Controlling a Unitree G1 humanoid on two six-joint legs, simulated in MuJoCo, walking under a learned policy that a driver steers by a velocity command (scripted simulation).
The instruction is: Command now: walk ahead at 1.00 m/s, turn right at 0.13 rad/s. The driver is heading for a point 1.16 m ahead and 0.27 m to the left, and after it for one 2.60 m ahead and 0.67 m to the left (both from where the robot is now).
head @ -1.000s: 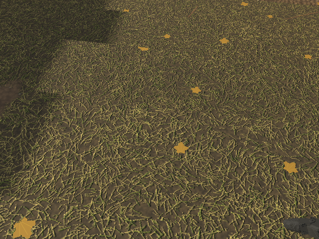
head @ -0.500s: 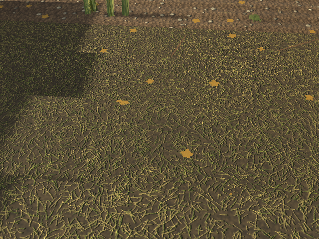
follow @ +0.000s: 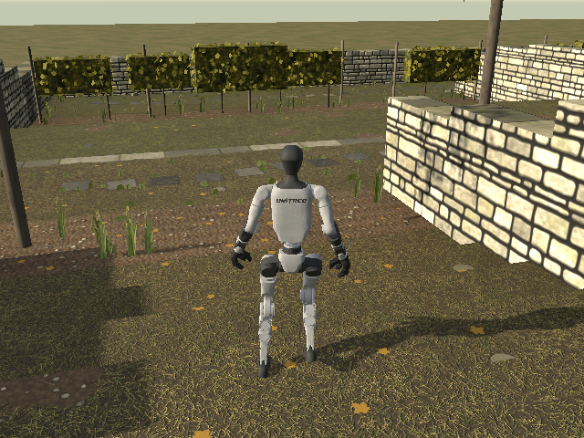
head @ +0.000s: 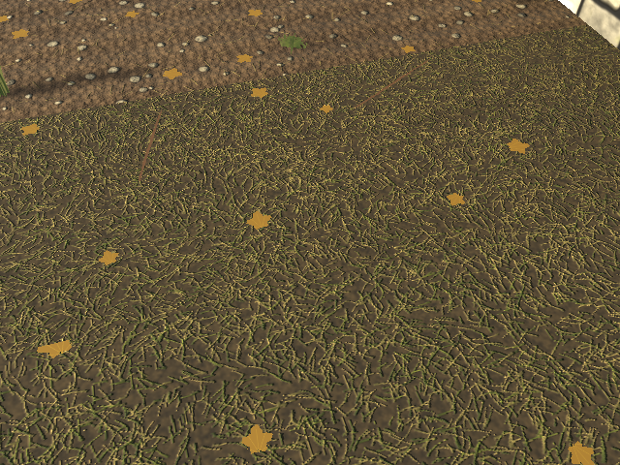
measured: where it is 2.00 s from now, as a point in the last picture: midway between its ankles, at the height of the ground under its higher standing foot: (179, 229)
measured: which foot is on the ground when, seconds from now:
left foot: down 0.00-0.16, up 0.18-0.54, down 0.56-0.86, up 0.88-1.00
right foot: up 0.00-0.14, down 0.16-0.54, up 0.56-0.84, down 0.86-1.00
